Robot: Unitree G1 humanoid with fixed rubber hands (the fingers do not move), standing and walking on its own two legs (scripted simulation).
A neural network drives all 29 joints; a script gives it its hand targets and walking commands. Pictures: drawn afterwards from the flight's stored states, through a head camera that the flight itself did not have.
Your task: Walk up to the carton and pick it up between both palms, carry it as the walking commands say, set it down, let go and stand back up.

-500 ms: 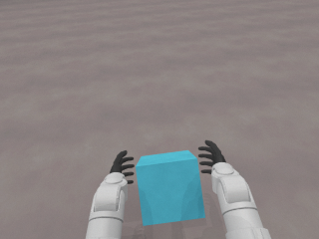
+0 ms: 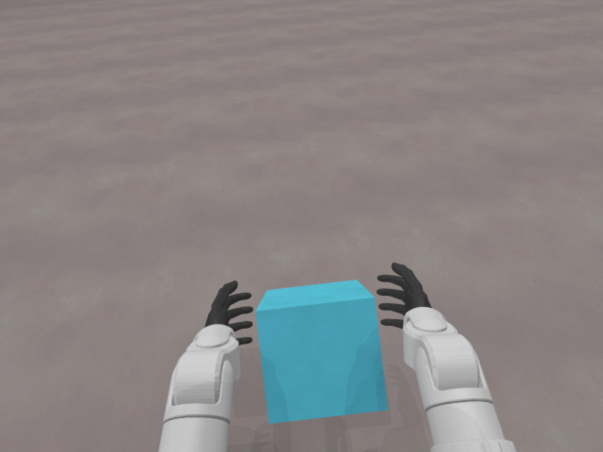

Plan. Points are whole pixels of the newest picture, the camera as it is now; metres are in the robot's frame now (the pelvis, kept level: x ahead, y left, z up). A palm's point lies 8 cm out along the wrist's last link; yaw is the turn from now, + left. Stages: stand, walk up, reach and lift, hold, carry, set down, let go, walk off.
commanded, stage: carry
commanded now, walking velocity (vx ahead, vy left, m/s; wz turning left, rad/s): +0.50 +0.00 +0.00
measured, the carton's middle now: (318, 341) +0.34 +0.00 -0.09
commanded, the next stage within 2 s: none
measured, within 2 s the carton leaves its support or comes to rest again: neither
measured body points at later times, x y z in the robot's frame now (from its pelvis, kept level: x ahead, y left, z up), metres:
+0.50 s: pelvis +0.14 +0.00 +0.02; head +0.13 -0.01 +0.47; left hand +0.43 +0.14 +0.06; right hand +0.43 -0.13 +0.06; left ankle +0.10 +0.12 -0.72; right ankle +0.18 -0.11 -0.72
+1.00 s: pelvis +0.31 +0.02 +0.01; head +0.36 +0.00 +0.46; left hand +0.61 +0.16 +0.03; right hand +0.62 -0.10 +0.03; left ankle +0.32 +0.10 -0.71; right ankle +0.27 -0.09 -0.72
